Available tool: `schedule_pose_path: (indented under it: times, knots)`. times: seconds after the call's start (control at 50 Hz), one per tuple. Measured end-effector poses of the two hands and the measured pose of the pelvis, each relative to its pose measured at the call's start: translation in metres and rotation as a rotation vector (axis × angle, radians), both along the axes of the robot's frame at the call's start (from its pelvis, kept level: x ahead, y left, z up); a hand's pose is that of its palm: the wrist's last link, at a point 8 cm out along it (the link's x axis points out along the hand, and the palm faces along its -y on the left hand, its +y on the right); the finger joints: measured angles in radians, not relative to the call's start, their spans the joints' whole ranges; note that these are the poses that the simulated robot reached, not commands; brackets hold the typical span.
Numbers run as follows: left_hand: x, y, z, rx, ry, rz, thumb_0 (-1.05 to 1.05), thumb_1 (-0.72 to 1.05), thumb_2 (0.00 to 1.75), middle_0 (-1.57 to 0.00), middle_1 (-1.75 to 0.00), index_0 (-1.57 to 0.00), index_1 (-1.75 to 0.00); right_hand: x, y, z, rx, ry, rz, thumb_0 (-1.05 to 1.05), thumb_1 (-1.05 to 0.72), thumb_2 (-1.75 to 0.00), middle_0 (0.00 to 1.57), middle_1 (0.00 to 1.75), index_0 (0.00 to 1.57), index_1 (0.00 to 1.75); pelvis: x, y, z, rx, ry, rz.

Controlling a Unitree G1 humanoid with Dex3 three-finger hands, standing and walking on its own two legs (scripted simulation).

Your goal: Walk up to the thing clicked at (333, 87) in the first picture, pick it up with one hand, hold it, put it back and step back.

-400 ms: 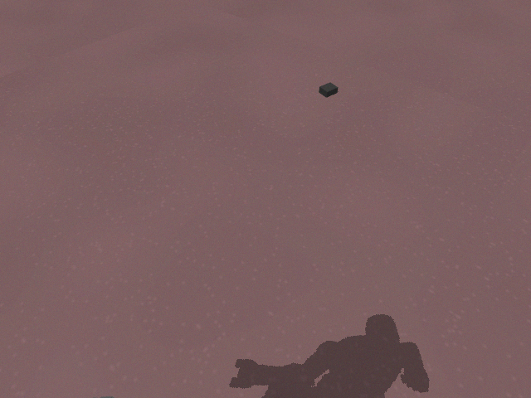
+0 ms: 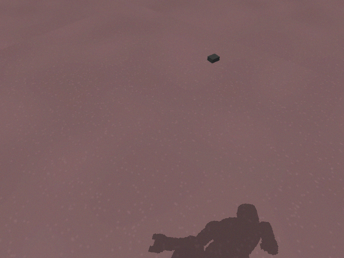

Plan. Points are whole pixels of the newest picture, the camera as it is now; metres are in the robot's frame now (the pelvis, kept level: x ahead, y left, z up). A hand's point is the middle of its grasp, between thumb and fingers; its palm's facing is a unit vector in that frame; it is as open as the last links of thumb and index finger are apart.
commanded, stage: stand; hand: left
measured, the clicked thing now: (213, 58) +2.07 -0.42 -0.76
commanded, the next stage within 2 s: walk up in 0.72 s
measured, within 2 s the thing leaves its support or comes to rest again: neither
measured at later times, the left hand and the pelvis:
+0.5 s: hand out of the picture +0.08 +0.25 -0.16, palm faces -0.03 -0.94 -0.33, open 7.4 cm; pelvis +0.00 +0.00 +0.00, yaw +0 degrees
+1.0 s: hand (84, 244) +0.17 +0.24 -0.13, palm faces -0.14 -0.91 -0.38, open 7.4 cm; pelvis +0.06 -0.05 -0.01, yaw -7 degrees
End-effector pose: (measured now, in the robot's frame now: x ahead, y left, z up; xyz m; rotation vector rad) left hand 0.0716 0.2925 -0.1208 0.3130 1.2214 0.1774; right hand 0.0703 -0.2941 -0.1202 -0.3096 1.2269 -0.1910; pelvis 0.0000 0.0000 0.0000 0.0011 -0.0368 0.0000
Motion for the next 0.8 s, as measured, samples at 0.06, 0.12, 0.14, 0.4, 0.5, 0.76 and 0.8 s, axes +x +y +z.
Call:
schedule_pose_path:
  times: [0.06, 0.12, 0.14, 0.4, 0.5, 0.76, 0.8]
  knots:
    - [0.002, 0.0, 0.0, 0.0, -0.003, 0.0, 0.0, 0.91, 0.9, -0.2, -0.3, -0.2, -0.3, 0.001, 0.0, 0.0, 0.0, -0.003, 0.0, 0.01, -0.9, -0.9, 0.21, 0.3, 0.21, 0.3, 0.001, 0.0, 0.0, 0.0, 0.0, 0.001]
    - [0.003, 0.0, 0.0, -0.001, -0.006, -0.001, 0.0, 0.91, 0.9, -0.2, -0.3, -0.2, -0.3, 0.002, 0.0, 0.001, -0.002, -0.002, 0.003, 0.01, -0.9, -0.9, 0.21, 0.3, 0.21, 0.3, 0.001, 0.0, 0.0, 0.0, 0.0, 0.001]
    - [0.003, 0.0, 0.0, -0.001, -0.006, -0.001, 0.0, 0.91, 0.9, -0.2, -0.3, -0.2, -0.3, 0.002, 0.0, 0.001, -0.002, -0.001, 0.003, 0.01, -0.9, -0.9, 0.21, 0.3, 0.21, 0.3, 0.001, 0.0, 0.0, 0.0, 0.001, 0.001]
    - [0.003, 0.001, 0.0, 0.001, 0.0, 0.002, 0.0, 0.91, 0.9, -0.2, -0.3, -0.2, -0.3, 0.002, -0.001, 0.001, -0.003, 0.004, 0.0, 0.01, -0.9, -0.9, 0.21, 0.3, 0.21, 0.3, 0.003, 0.0, 0.0, -0.001, 0.001, 0.002]
    - [0.003, 0.001, 0.0, 0.001, 0.002, 0.003, 0.0, 0.91, 0.9, -0.2, -0.3, -0.2, -0.3, 0.003, -0.001, 0.001, -0.005, 0.001, 0.001, 0.01, -0.9, -0.9, 0.21, 0.3, 0.21, 0.3, 0.004, 0.0, 0.001, -0.001, 0.0, 0.001]
    - [0.003, 0.004, 0.002, -0.011, -0.006, 0.0, 0.0, 0.91, 0.9, -0.2, -0.3, -0.2, -0.3, 0.004, -0.002, 0.003, 0.005, -0.026, 0.002, 0.01, -0.9, -0.9, 0.21, 0.3, 0.21, 0.3, 0.005, 0.0, 0.0, 0.004, 0.009, -0.013]
    - [0.006, 0.006, 0.004, -0.012, 0.009, -0.022, 0.0, 0.91, 0.9, -0.2, -0.3, -0.2, -0.3, 0.003, -0.01, 0.006, 0.006, -0.07, -0.019, 0.01, -0.9, -0.9, 0.21, 0.3, 0.21, 0.3, 0.009, -0.003, -0.001, 0.012, 0.023, -0.045]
